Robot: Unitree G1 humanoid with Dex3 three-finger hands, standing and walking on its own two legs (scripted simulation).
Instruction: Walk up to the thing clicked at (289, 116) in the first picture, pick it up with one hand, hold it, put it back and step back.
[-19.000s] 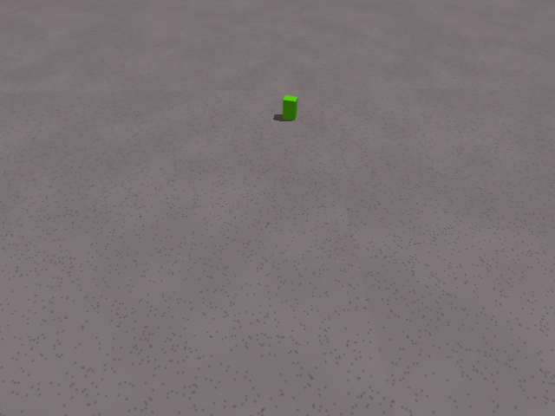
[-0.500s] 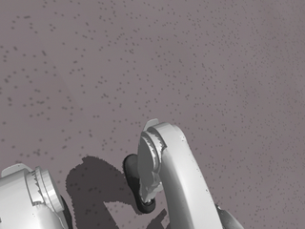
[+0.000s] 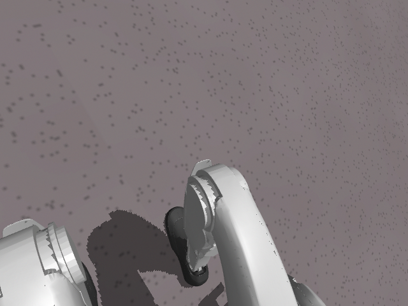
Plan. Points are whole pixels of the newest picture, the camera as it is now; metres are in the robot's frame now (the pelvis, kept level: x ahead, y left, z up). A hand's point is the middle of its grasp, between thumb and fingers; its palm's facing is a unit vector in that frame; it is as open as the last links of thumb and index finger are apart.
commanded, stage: close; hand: left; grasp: from the side
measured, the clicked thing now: out of the picture +0.50 +0.31 -0.24
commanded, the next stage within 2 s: settle in 0.86 s
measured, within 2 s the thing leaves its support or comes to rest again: leaves its support in 1.30 s
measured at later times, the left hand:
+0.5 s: hand out of the picture +0.49 +0.33 -0.19, palm faces -0.47 -0.06 -0.88, open 10.4 cm
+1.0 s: hand out of the picture +0.49 +0.33 -0.19, palm faces -0.47 -0.06 -0.88, open 10.2 cm
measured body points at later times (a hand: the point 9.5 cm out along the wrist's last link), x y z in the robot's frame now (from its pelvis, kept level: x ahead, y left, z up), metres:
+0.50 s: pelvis +0.00 +0.00 +0.00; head +0.27 +0.11 +0.34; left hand +0.51 +0.33 -0.14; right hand +0.04 -0.26 -0.06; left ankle +0.07 +0.12 -0.28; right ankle +0.12 -0.13 -0.28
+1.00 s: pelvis +0.00 +0.00 +0.00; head +0.26 +0.12 +0.34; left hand +0.51 +0.33 -0.14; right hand +0.04 -0.26 -0.06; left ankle +0.07 +0.12 -0.28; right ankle +0.12 -0.13 -0.28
